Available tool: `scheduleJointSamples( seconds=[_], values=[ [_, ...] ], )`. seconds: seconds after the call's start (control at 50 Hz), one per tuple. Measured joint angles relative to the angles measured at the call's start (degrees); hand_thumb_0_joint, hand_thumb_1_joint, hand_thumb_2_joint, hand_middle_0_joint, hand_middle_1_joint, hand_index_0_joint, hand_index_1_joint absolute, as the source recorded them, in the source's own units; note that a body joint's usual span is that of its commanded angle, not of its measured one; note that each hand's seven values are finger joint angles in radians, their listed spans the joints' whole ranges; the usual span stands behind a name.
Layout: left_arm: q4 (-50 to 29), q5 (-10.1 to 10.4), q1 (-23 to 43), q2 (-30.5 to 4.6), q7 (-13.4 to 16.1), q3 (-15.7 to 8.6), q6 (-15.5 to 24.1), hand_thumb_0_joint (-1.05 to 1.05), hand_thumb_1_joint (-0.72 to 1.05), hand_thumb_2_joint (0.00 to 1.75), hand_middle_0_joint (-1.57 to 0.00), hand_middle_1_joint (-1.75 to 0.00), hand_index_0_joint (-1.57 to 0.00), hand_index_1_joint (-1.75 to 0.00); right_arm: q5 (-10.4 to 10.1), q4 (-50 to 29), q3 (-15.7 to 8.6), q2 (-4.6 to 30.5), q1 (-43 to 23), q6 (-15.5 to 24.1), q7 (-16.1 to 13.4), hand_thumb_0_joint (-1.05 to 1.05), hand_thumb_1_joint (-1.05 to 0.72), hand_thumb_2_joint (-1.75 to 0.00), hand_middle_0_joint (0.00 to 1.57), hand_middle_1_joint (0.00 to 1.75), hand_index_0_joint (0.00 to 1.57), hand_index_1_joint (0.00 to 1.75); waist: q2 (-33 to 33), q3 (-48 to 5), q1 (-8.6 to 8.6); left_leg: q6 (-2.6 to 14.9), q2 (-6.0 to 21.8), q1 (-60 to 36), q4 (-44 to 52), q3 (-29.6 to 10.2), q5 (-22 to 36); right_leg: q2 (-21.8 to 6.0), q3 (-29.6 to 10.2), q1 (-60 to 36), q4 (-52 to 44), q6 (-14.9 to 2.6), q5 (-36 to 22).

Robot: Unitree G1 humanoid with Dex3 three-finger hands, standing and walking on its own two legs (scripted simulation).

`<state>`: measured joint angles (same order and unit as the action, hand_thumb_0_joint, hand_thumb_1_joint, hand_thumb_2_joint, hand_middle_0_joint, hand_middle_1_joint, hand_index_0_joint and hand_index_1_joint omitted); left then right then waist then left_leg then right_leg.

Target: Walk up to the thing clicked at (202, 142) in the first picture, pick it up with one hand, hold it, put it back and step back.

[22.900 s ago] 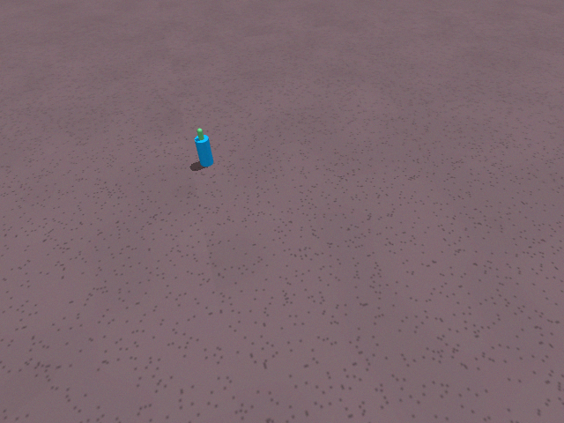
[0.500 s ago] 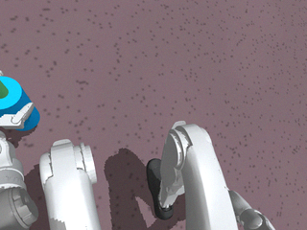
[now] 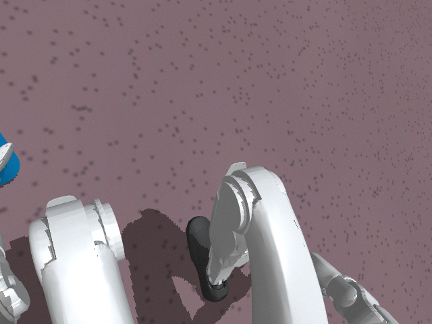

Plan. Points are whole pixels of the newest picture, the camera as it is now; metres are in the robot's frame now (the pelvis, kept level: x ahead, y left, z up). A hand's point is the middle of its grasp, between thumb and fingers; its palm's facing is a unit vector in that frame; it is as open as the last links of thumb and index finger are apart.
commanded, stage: lower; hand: left
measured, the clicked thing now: out of the picture +0.43 +0.30 -0.17
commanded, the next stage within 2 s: loosen in 0.14 s
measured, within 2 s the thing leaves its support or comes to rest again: rests again in 0.72 s
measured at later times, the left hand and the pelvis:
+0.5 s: hand out of the picture +0.43 +0.31 -0.15, palm faces +0.48 -0.88 +0.00, open 11.0 cm; pelvis +0.00 +0.01 +0.00, yaw -1 degrees
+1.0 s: hand out of the picture +0.44 +0.32 -0.15, palm faces +0.46 -0.89 +0.01, open 17.0 cm; pelvis -0.01 +0.01 +0.00, yaw -2 degrees
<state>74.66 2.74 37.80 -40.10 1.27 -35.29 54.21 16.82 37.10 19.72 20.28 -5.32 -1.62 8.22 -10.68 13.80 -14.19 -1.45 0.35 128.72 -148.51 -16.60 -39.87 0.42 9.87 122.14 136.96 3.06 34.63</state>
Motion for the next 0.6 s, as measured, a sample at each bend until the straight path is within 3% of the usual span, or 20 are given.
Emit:
scheduleJointSamples(
  seconds=[0.36, 0.5, 0.6],
  values=[
    [3.05, 0.6, 0.79, -3.05, 0.84, 0.75, 3.16, 0.01, -0.46, 1.08, -0.71, -0.98, -0.68, -1.0, 1.33, -0.74, 3.19, 0.17, -1.96, 0.57, 0.1, 0.0, -0.91, -0.91, 0.2, 0.3, 0.2, 0.3, -1.4, 1.63, 0.02, 0.54, 0.11, -0.56, -1.56, -1.57, -0.42, 0.76, 1.12, -1.36, -0.04, 0.8, -0.32],
    [2.31, 0.78, 1.11, -3.23, 0.61, 0.88, 4.17, 0.0, -0.43, 0.82, -0.75, -0.85, -0.74, -0.85, 1.45, -0.98, 3.39, 0.14, -1.75, 0.27, 0.35, 0.0, -0.91, -0.9, 0.2, 0.3, 0.2, 0.3, -1.68, 1.52, 0.38, 0.69, 0.12, -0.59, -1.83, -1.86, -0.39, 0.91, 1.35, -1.6, -0.09, 0.83, -0.47],
    [3.08, 0.78, 1.78, -4.17, 0.37, 1.79, 4.57, 0.0, -0.5, 0.57, -0.69, -0.69, -0.69, -0.69, 1.27, -1.68, 3.73, 0.25, -1.69, -0.17, 0.5, 0.0, -0.91, -0.9, 0.2, 0.3, 0.21, 0.3, -1.49, 0.93, 0.17, 0.93, 0.18, -0.46, -1.74, -1.79, -0.11, 0.98, 1.34, -1.59, -0.28, 0.81, -0.71]
  ],
)
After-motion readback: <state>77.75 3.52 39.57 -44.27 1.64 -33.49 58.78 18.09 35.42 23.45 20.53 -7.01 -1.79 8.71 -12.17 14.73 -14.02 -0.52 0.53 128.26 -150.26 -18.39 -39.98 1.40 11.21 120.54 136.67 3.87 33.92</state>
